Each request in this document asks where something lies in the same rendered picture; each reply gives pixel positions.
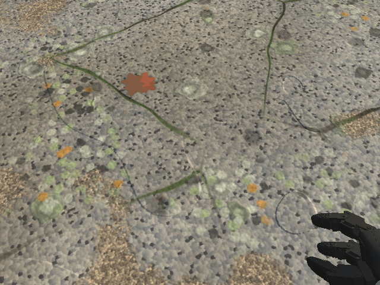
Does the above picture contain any robot right hand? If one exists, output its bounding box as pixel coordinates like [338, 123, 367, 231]
[306, 211, 380, 285]

